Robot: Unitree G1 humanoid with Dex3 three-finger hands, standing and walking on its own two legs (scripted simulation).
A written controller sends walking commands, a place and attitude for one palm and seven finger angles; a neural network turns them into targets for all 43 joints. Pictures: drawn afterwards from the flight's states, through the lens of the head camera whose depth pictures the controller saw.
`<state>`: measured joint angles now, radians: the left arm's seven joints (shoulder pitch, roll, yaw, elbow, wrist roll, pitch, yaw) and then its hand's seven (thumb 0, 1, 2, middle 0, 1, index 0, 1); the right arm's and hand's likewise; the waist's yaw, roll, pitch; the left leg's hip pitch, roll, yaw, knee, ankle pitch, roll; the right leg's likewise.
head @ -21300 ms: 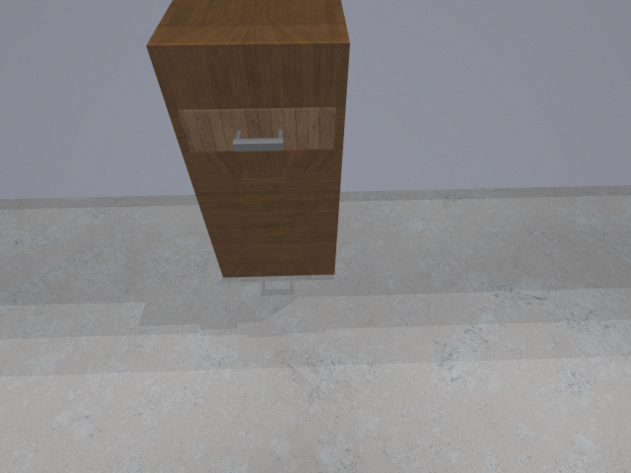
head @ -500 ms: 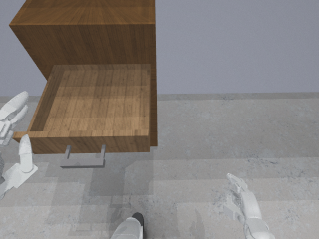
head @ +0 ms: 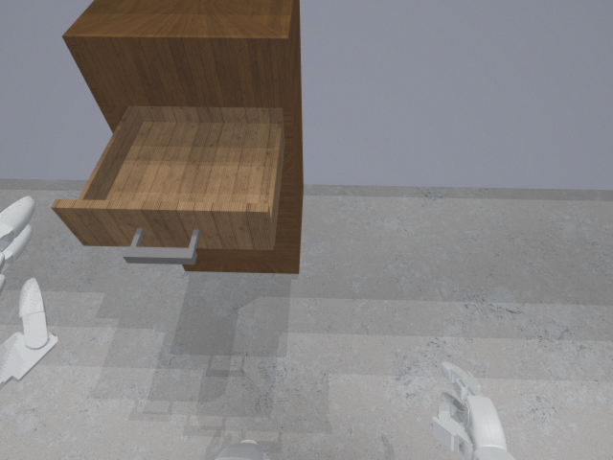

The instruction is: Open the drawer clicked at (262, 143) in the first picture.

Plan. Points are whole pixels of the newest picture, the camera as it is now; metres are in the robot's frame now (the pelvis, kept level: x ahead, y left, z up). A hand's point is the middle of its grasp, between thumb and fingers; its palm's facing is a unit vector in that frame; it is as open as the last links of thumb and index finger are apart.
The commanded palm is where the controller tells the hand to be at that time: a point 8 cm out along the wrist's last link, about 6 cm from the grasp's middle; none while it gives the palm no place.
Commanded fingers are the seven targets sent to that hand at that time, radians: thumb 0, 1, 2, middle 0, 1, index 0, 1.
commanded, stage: stop stepping back and stand still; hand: left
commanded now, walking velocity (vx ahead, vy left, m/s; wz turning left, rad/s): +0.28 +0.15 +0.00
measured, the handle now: (164, 245) +0.47 +0.29 -0.09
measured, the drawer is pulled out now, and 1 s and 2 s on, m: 0.30 0.30 0.30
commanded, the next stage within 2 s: let the arm hang, fingers relaxed in 0.74 s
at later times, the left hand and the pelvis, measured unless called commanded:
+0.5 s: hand (1, 452) +0.11 +0.22 +0.18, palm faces +0.42 -0.75 -0.50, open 7.4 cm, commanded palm +0.06 +0.26 +0.19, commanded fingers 0.00 0.90 0.90 -0.20 -0.30 -0.20 -0.30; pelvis -0.06 -0.03 +0.00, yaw +3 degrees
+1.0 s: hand out of the picture +0.09 +0.22 -0.05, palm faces +0.25 -0.89 -0.39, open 7.4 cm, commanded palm none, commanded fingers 0.00 0.90 0.90 -0.20 -0.30 -0.20 -0.30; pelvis -0.06 -0.04 +0.00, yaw +8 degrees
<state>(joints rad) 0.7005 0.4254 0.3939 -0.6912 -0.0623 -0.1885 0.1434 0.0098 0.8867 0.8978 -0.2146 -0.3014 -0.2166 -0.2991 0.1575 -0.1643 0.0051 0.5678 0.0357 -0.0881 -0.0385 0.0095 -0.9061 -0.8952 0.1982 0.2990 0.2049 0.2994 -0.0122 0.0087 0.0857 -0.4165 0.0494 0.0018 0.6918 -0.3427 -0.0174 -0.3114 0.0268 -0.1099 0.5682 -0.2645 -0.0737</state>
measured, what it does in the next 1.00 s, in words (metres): steps on the spot: left foot, then left foot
